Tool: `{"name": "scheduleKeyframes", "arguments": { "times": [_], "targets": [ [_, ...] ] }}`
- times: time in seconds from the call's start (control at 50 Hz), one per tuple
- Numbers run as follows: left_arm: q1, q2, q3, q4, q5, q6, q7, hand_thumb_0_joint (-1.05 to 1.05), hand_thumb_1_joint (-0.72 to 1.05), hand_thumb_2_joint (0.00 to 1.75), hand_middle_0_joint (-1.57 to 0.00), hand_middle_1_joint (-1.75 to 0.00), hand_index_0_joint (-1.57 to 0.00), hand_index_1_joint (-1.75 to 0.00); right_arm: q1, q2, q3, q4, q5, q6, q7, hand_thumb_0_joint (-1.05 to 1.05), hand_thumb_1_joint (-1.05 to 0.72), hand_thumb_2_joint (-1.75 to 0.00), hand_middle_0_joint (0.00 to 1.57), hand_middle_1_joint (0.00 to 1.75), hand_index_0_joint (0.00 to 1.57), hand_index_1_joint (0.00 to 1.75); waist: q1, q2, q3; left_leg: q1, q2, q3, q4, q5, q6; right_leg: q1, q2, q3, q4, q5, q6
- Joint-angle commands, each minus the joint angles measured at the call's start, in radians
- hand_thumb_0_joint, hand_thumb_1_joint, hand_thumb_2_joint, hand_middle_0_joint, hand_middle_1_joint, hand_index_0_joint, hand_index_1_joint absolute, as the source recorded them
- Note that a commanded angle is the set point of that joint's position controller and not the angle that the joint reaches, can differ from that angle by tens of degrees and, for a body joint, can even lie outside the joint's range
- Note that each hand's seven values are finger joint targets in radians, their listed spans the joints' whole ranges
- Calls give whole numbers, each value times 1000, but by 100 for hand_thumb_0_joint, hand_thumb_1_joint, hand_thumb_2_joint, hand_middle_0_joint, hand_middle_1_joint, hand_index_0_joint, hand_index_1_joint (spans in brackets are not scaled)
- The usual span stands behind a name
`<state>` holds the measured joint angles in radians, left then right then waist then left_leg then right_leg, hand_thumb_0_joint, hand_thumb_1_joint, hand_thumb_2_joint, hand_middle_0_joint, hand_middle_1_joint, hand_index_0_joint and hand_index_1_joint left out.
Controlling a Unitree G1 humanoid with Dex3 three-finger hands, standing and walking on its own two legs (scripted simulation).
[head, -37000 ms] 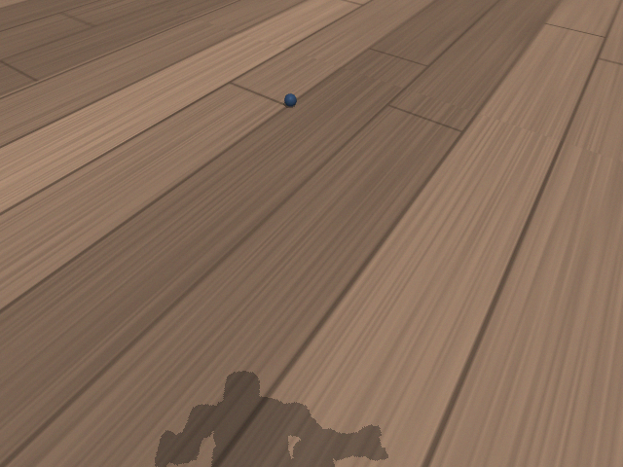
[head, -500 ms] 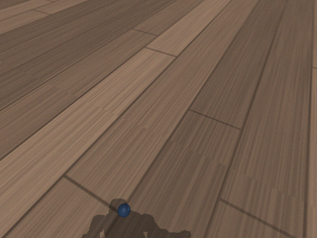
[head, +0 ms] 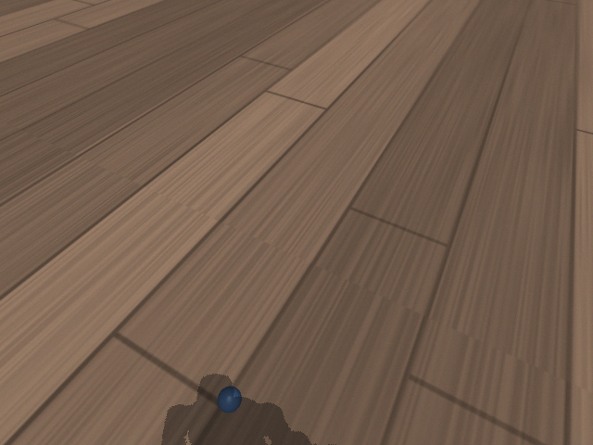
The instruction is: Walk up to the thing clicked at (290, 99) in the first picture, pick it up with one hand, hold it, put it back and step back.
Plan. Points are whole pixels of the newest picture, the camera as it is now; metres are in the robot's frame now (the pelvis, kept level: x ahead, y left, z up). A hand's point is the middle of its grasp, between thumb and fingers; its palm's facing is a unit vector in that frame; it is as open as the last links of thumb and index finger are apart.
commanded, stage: stand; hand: left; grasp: from above
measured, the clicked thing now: (229, 399) +0.39 +0.19 -0.74
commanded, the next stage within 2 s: step back in 0.72 s
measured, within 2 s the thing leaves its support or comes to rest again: neither
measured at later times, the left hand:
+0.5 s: hand out of the picture -0.01 +0.21 -0.18, palm faces +0.02 -0.97 -0.25, open 7.3 cm
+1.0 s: hand out of the picture +0.06 +0.27 -0.17, palm faces -0.02 -0.91 -0.41, open 7.3 cm
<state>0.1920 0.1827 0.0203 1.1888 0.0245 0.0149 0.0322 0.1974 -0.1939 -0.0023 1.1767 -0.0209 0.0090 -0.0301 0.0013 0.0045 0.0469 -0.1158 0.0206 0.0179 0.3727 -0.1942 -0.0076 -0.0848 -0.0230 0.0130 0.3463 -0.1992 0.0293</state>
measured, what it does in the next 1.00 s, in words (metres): lifts its left foot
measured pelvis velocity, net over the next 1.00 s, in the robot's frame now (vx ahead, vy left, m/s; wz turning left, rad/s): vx -0.05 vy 0.00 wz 0.00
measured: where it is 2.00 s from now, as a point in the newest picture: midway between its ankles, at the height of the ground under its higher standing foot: outside the picture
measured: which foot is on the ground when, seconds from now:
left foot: down 0.00-0.92, up 0.94-1.00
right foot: down 0.00-1.00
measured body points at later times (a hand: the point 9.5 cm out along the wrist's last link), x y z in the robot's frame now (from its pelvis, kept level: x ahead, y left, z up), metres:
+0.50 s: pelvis -0.01 +0.00 +0.00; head -0.01 +0.00 +0.45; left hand -0.01 +0.26 -0.16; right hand +0.00 -0.25 -0.16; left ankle +0.01 +0.12 -0.75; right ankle +0.00 -0.14 -0.75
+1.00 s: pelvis -0.05 +0.00 -0.02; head +0.00 -0.01 +0.42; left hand +0.06 +0.32 -0.14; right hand +0.05 -0.33 -0.14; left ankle -0.04 +0.12 -0.71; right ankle +0.00 -0.14 -0.75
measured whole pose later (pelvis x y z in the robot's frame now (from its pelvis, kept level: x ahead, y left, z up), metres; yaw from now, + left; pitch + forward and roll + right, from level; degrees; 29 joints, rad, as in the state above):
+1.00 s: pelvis -0.05 +0.00 -0.02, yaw +0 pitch -2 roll +1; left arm 0.07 0.38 0.06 0.96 0.03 0.03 0.02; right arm 0.07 -0.41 -0.07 0.98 0.00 0.06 0.00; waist 0.00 0.00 0.16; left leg -0.42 -0.04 -0.03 0.92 -0.46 0.03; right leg -0.35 -0.03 0.03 0.63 -0.26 0.00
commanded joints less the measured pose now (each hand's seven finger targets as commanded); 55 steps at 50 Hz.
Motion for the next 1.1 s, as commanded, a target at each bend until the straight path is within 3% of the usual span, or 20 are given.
{"name": "scheduleKeyframes", "arguments": {
  "times": [0.0,0.08,0.2,0.4,0.46,0.68,0.7,0.74,0.78,0.82,0.86,0.88,0.9,0.92,0.94,0.96,0.98,1.02,1.06,1.08],
  "targets": [
    [27,119,25,-35,-4,-14,9,0,90,90,-20,-30,-20,-30,23,-129,-28,-30,3,-17,-10,0,-90,-90,20,30,20,30,-5,6,1,3,76,-71,-61,134,30,-46,-69,45,-49,115,-36],
    [44,127,28,-35,-2,-10,6,0,90,90,-20,-30,-20,-30,36,-137,-32,-31,1,-18,-11,0,-90,-90,20,30,20,30,-2,7,53,-30,69,-75,-87,29,27,-82,-63,47,-54,52,-35],
    [62,137,32,-47,2,-14,7,0,90,90,-20,-30,-20,-30,36,-144,-43,-46,-2,-16,-7,0,-90,-90,20,30,20,30,-4,-11,62,-61,67,-84,-79,-27,32,-100,-63,47,-55,-10,-35],
    [81,151,37,-74,2,-17,2,0,90,90,-20,-30,-20,-30,42,-165,-53,-71,-2,-19,-4,0,-90,-90,20,30,20,30,-2,18,47,-73,81,-105,-99,-107,39,-106,-61,48,-28,-20,-39],
    [66,169,40,-87,1,-24,2,0,90,90,-20,-30,-20,-30,42,-169,-54,-82,-1,-24,-3,0,-90,-90,20,30,20,30,-8,3,20,-40,80,-91,-72,-22,42,-96,-75,63,-23,30,-43],
    [55,199,39,-101,-4,-28,-2,0,90,90,-20,-30,-20,-30,18,-201,-53,-98,2,-22,3,0,-90,-90,20,30,20,30,-6,0,43,-43,78,-89,-70,-36,40,-109,-74,68,-46,-6,-44],
    [-56,386,82,-174,-27,-26,-5,0,90,90,-20,-30,-20,-30,-72,-393,-92,-146,16,-15,8,0,-90,-90,20,30,20,30,-21,-9,101,-102,99,-128,7,194,47,-192,-69,85,38,174,-50],
    [-39,359,84,-193,-36,-25,-3,0,90,90,-20,-30,-20,-30,-69,-373,-91,-162,27,-12,10,0,-90,-90,20,30,20,30,-17,22,-4,-61,123,-123,41,303,77,-150,-56,49,120,224,-68],
    [-31,342,79,-210,-33,-19,-5,0,90,90,-20,-30,-20,-30,-68,-376,-97,-181,27,-4,12,0,-90,-90,20,30,20,30,-19,35,-91,-64,138,-126,68,312,117,-132,-36,32,200,210,-77],
    [-26,337,76,-224,-26,-11,-8,0,90,90,-20,-30,-20,-30,-88,-374,-102,-201,29,6,13,0,-90,-90,20,30,20,30,-11,45,-127,-84,137,-121,127,248,130,-142,-52,43,227,210,-101],
    [-39,373,80,-247,-19,-6,-11,0,90,90,-20,-30,-20,-30,-104,-362,-100,-225,30,20,15,0,-90,-90,20,30,20,30,-7,-25,-114,-130,64,-74,256,110,106,-193,-119,135,176,234,-163],
    [-48,412,89,-260,-16,-5,-13,0,90,90,-20,-30,-20,-30,-109,-344,-93,-233,27,26,16,0,-90,-90,20,30,20,30,5,-96,-91,-149,-2,-28,365,21,64,-228,-201,221,88,276,-216],
    [-80,454,99,-277,-10,-5,-11,0,90,90,-20,-30,-20,-30,-93,-329,-91,-237,24,34,21,0,-90,-90,20,30,20,30,2,-199,-82,-193,-84,11,524,-156,40,-233,-298,330,23,316,-288],
    [-105,483,106,-303,5,-7,-7,0,90,90,-20,-30,-20,-30,-79,-332,-95,-251,17,45,25,0,-90,-90,20,30,20,30,8,-252,-77,-224,-101,-33,701,-375,43,-278,-375,400,-8,319,-353],
    [-139,477,109,-325,13,-9,-3,0,90,90,-20,-30,-20,-30,-42,-336,-97,-256,20,50,30,0,-90,-90,20,30,20,30,-12,-224,-65,-216,-78,-117,772,-386,50,-313,-365,363,11,298,-354],
    [-188,455,104,-347,14,-7,2,0,90,90,-20,-30,-20,-30,-15,-343,-97,-259,31,47,34,0,-90,-90,20,30,20,30,-31,-194,-59,-209,-72,-134,778,-368,56,-320,-317,294,42,310,-329],
    [-211,445,100,-359,21,-5,4,0,90,90,-20,-30,-20,-30,12,-342,-96,-261,39,41,36,0,-90,-90,20,30,20,30,-36,-193,-74,-213,-60,-118,710,-338,52,-278,-268,242,78,328,-291],
    [-206,442,98,-375,25,3,7,0,90,90,-20,-30,-20,-30,49,-357,-96,-263,31,29,32,0,-90,-90,20,30,20,30,-28,-218,-113,-224,-25,-85,493,-310,40,-169,-246,233,149,343,-244],
    [-177,432,87,-382,6,18,0,0,90,90,-20,-30,-20,-30,54,-353,-96,-253,6,15,29,0,-90,-90,20,30,20,30,-20,-135,-114,-165,-47,-16,182,-155,25,-121,-186,174,252,317,-200],
    [-173,428,83,-385,-6,28,-7,0,90,90,-20,-30,-20,-30,62,-341,-96,-254,-9,7,25,0,-90,-90,20,30,20,30,-34,-103,-96,-115,-48,-1,38,-1,17,-155,-159,159,305,268,-173]
  ]
}}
